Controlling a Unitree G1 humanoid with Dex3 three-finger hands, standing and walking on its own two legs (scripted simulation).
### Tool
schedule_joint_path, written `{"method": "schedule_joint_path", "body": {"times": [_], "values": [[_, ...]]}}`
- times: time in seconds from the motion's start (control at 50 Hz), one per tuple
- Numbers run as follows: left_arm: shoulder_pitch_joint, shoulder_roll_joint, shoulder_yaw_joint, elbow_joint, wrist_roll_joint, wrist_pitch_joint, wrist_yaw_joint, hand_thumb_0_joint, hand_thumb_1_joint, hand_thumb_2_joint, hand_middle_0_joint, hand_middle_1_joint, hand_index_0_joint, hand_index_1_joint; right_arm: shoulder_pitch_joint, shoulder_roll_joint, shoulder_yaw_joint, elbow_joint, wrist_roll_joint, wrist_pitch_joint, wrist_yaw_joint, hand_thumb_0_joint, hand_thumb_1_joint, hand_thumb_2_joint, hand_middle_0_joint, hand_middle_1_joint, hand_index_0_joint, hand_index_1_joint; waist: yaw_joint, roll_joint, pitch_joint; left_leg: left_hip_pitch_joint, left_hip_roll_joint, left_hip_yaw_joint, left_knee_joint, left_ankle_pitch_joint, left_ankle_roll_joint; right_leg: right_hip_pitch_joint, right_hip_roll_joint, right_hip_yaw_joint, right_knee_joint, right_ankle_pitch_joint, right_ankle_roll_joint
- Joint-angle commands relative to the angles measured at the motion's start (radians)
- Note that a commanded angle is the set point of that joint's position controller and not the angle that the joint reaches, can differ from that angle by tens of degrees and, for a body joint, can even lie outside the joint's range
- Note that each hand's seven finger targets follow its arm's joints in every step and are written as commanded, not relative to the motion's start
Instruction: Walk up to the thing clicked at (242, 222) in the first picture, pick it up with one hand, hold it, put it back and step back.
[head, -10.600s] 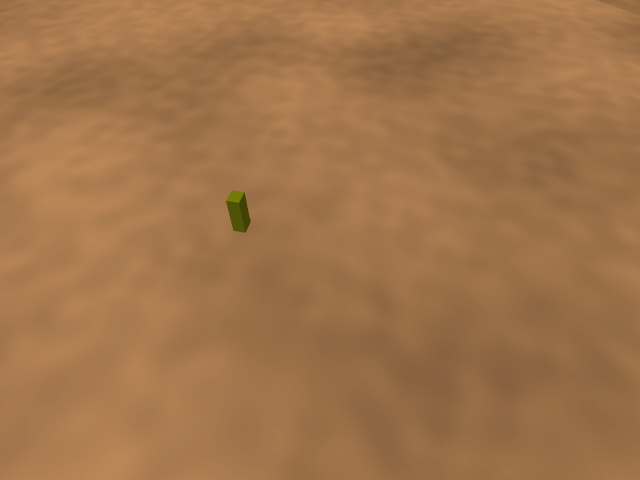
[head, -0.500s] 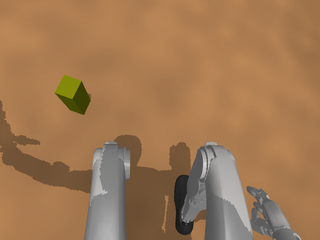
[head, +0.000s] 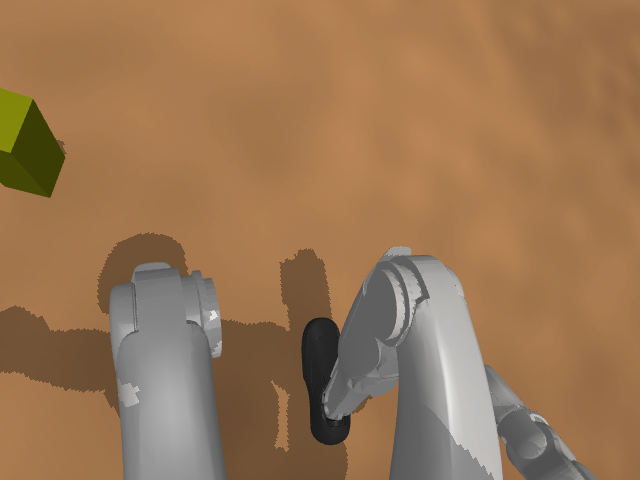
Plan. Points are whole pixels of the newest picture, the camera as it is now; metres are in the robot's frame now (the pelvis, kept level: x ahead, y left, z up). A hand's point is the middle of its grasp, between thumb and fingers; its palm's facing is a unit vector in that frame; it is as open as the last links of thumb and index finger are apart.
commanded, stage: close in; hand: left
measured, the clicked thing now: (17, 148) +0.48 +0.33 -0.22
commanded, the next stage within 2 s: rest palm in 1.00 s
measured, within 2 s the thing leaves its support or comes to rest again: neither
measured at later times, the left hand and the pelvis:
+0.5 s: hand out of the picture +0.41 +0.37 -0.17, palm faces +0.54 -0.84 -0.06, open 17.4 cm; pelvis -0.02 +0.01 -0.02, yaw -3 degrees
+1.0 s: hand out of the picture +0.42 +0.34 -0.19, palm faces +0.54 -0.84 -0.06, open 17.2 cm; pelvis -0.01 +0.01 -0.02, yaw -4 degrees
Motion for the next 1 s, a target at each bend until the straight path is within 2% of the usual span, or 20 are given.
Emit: {"method": "schedule_joint_path", "body": {"times": [0.0, 0.02, 0.06, 0.1, 0.12, 0.14, 0.16, 0.18, 0.22, 0.24, 0.26, 0.34, 0.4, 0.44, 0.48, 0.52, 0.56, 0.7, 0.9, 0.98], "values": [[-0.152, 0.269, -0.053, -0.127, -0.018, -0.122, 0.045, 0.000, -0.611, 0.108, -0.081, -0.193, -0.090, -0.192, 0.087, -0.330, -0.079, -0.047, -0.018, 0.011, -0.006, 0.000, -0.925, -0.903, 0.199, 0.300, 0.199, 0.300, -0.044, 0.508, -0.657, 0.521, 0.046, 0.045, -0.342, 0.239, -0.028, 0.263, 0.049, -0.096, -0.122, 0.120, -0.053], [-0.158, 0.289, -0.048, -0.120, -0.015, -0.133, 0.066, 0.000, -0.611, 0.128, -0.074, -0.204, -0.082, -0.204, 0.082, -0.334, -0.076, -0.050, -0.021, 0.013, -0.003, 0.000, -0.928, -0.905, 0.199, 0.300, 0.199, 0.300, -0.045, 0.489, -0.644, 0.489, 0.046, 0.045, -0.330, 0.209, -0.022, 0.266, 0.052, -0.097, -0.124, 0.107, -0.051], [-0.185, 0.228, -0.103, -0.095, -0.004, -0.157, 0.106, 0.000, -0.611, 0.131, -0.072, -0.209, -0.085, -0.206, 0.064, -0.338, -0.055, -0.059, -0.030, 0.023, 0.006, 0.000, -0.925, -0.903, 0.199, 0.300, 0.199, 0.301, -0.071, 0.478, -0.583, 0.481, 0.049, 0.020, -0.337, 0.176, -0.028, 0.241, 0.050, -0.113, -0.113, 0.090, -0.048], [-0.197, 0.245, -0.104, -0.086, 0.008, -0.190, 0.154, 0.000, -0.611, 0.080, -0.077, -0.179, -0.100, -0.166, 0.051, -0.341, -0.033, -0.057, -0.044, 0.031, 0.017, 0.000, -0.926, -0.901, 0.199, 0.300, 0.200, 0.300, -0.080, 0.487, -0.571, 0.474, 0.050, 0.011, -0.321, 0.158, -0.030, 0.254, 0.055, -0.122, -0.106, 0.084, -0.043], [-0.187, 0.283, -0.068, -0.076, 0.015, -0.204, 0.186, 0.000, -0.611, 0.082, -0.078, -0.177, -0.100, -0.165, 0.051, -0.350, -0.028, -0.063, -0.050, 0.037, 0.021, 0.000, -0.920, -0.900, 0.199, 0.300, 0.200, 0.300, -0.070, 0.487, -0.571, 0.471, 0.050, 0.011, -0.311, 0.173, -0.030, 0.274, 0.057, -0.124, -0.101, 0.099, -0.042], [-0.193, 0.289, -0.066, -0.079, 0.023, -0.221, 0.215, 0.000, -0.611, 0.084, -0.076, -0.175, -0.100, -0.161, 0.040, -0.352, -0.022, -0.066, -0.056, 0.042, 0.025, 0.000, -0.917, -0.899, 0.199, 0.300, 0.200, 0.300, -0.073, 0.484, -0.556, 0.453, 0.049, 0.013, -0.306, 0.159, -0.029, 0.278, 0.058, -0.125, -0.102, 0.090, -0.040], [-0.218, 0.273, -0.081, -0.099, 0.028, -0.239, 0.242, 0.000, -0.611, 0.081, -0.081, -0.174, -0.104, -0.161, 0.024, -0.352, -0.015, -0.073, -0.061, 0.045, 0.031, 0.000, -0.921, -0.900, 0.199, 0.300, 0.200, 0.300, -0.078, 0.494, -0.535, 0.444, 0.050, 0.011, -0.312, 0.124, -0.031, 0.266, 0.060, -0.128, -0.105, 0.069, -0.040], [-0.219, 0.270, -0.072, -0.092, 0.033, -0.253, 0.269, 0.000, -0.611, 0.095, -0.080, -0.178, -0.101, -0.167, 0.028, -0.355, -0.009, -0.073, -0.069, 0.050, 0.037, 0.000, -0.922, -0.901, 0.200, 0.300, 0.200, 0.300, -0.090, 0.513, -0.529, 0.459, 0.051, 0.004, -0.315, 0.123, -0.034, 0.278, 0.060, -0.135, -0.101, 0.072, -0.038], [-0.202, 0.277, -0.068, -0.078, 0.052, -0.276, 0.317, 0.000, -0.611, 0.104, -0.073, -0.179, -0.097, -0.166, 0.012, -0.364, -0.004, -0.075, -0.080, 0.058, 0.043, 0.000, -0.916, -0.900, 0.199, 0.300, 0.200, 0.300, -0.084, 0.526, -0.504, 0.459, 0.054, -0.004, -0.322, 0.096, -0.039, 0.267, 0.062, -0.142, -0.097, 0.060, -0.038], [-0.202, 0.279, -0.068, -0.072, 0.060, -0.284, 0.340, 0.000, -0.611, 0.110, -0.073, -0.182, -0.096, -0.169, 0.017, -0.367, 0.001, -0.075, -0.085, 0.063, 0.047, 0.000, -0.917, -0.900, 0.199, 0.300, 0.200, 0.300, -0.095, 0.531, -0.501, 0.453, 0.053, -0.007, -0.317, 0.101, -0.040, 0.279, 0.064, -0.146, -0.095, 0.068, -0.036], [-0.176, 0.272, -0.065, -0.070, 0.063, -0.291, 0.360, 0.000, -0.611, 0.114, -0.074, -0.184, -0.096, -0.172, 0.009, -0.368, 0.003, -0.076, -0.092, 0.066, 0.049, 0.000, -0.915, -0.900, 0.199, 0.300, 0.200, 0.300, -0.086, 0.535, -0.501, 0.465, 0.055, -0.007, -0.314, 0.137, -0.044, 0.287, 0.064, -0.144, -0.090, 0.096, -0.036], [-0.175, 0.202, -0.132, -0.035, 0.084, -0.312, 0.424, 0.000, -0.611, 0.140, -0.063, -0.200, -0.089, -0.185, -0.010, -0.370, 0.012, -0.084, -0.114, 0.087, 0.058, 0.000, -0.921, -0.902, 0.200, 0.300, 0.200, 0.300, -0.134, 0.523, -0.454, 0.441, 0.058, -0.019, -0.306, 0.140, -0.042, 0.291, 0.068, -0.157, -0.094, 0.112, -0.035], [-0.158, 0.191, -0.160, -0.022, 0.089, -0.321, 0.451, 0.000, -0.611, 0.153, -0.056, -0.197, -0.081, -0.184, -0.014, -0.367, 0.022, -0.083, -0.124, 0.100, 0.062, 0.000, -0.917, -0.902, 0.199, 0.300, 0.200, 0.300, -0.145, 0.477, -0.435, 0.386, 0.057, -0.013, -0.285, 0.118, -0.028, 0.315, 0.075, -0.155, -0.109, 0.104, -0.030], [-0.163, 0.197, -0.173, -0.023, 0.095, -0.330, 0.466, 0.000, -0.611, 0.174, -0.043, -0.210, -0.071, -0.194, -0.020, -0.373, 0.029, -0.085, -0.127, 0.105, 0.065, 0.000, -0.915, -0.901, 0.200, 0.300, 0.200, 0.300, -0.151, 0.480, -0.451, 0.408, 0.060, -0.029, -0.289, 0.115, -0.030, 0.313, 0.075, -0.164, -0.103, 0.107, -0.029], [-0.151, 0.157, -0.197, -0.006, 0.091, -0.336, 0.480, 0.000, -0.611, 0.181, -0.039, -0.214, -0.069, -0.197, -0.030, -0.368, 0.035, -0.088, -0.128, 0.110, 0.070, 0.000, -0.912, -0.901, 0.200, 0.300, 0.200, 0.300, -0.158, 0.460, -0.445, 0.388, 0.058, -0.033, -0.283, 0.103, -0.026, 0.315, 0.078, -0.166, -0.103, 0.106, -0.027], [-0.167, 0.151, -0.197, -0.001, 0.082, -0.347, 0.498, 0.000, -0.611, 0.199, -0.031, -0.216, -0.061, -0.198, -0.030, -0.371, 0.040, -0.090, -0.126, 0.112, 0.073, 0.000, -0.906, -0.900, 0.200, 0.300, 0.200, 0.300, -0.173, 0.440, -0.429, 0.375, 0.059, -0.046, -0.285, 0.072, -0.023, 0.309, 0.077, -0.171, -0.109, 0.089, -0.025], [-0.157, 0.178, -0.184, -0.007, 0.082, -0.360, 0.511, 0.000, -0.611, 0.222, -0.024, -0.228, -0.054, -0.209, -0.030, -0.373, 0.044, -0.086, -0.124, 0.115, 0.074, 0.000, -0.900, -0.899, 0.200, 0.300, 0.200, 0.300, -0.159, 0.448, -0.434, 0.385, 0.062, -0.050, -0.283, 0.080, -0.023, 0.318, 0.078, -0.165, -0.108, 0.097, -0.026], [-0.172, 0.201, -0.185, -0.023, 0.107, -0.387, 0.557, 0.000, -0.598, 0.262, -0.027, -0.243, -0.055, -0.228, -0.045, -0.377, 0.050, -0.088, -0.131, 0.126, 0.080, 0.000, -0.898, -0.900, 0.200, 0.300, 0.200, 0.300, -0.158, 0.497, -0.416, 0.400, 0.068, -0.059, -0.294, 0.085, -0.033, 0.313, 0.081, -0.170, -0.097, 0.104, -0.029], [-0.164, 0.139, -0.231, -0.001, 0.105, -0.383, 0.567, 0.000, -0.596, 0.279, -0.036, -0.255, -0.063, -0.241, -0.042, -0.369, 0.052, -0.080, -0.131, 0.124, 0.087, 0.000, -0.901, -0.902, 0.200, 0.300, 0.200, 0.300, -0.180, 0.466, -0.424, 0.383, 0.068, -0.060, -0.279, 0.105, -0.026, 0.332, 0.089, -0.176, -0.104, 0.131, -0.028], [-0.159, 0.131, -0.238, -0.011, 0.098, -0.387, 0.566, 0.000, -0.591, 0.288, -0.042, -0.262, -0.069, -0.249, -0.048, -0.359, 0.056, -0.078, -0.129, 0.122, 0.088, 0.000, -0.897, -0.901, 0.200, 0.300, 0.200, 0.300, -0.174, 0.442, -0.428, 0.366, 0.067, -0.058, -0.267, 0.098, -0.020, 0.338, 0.092, -0.170, -0.113, 0.129, -0.029]]}}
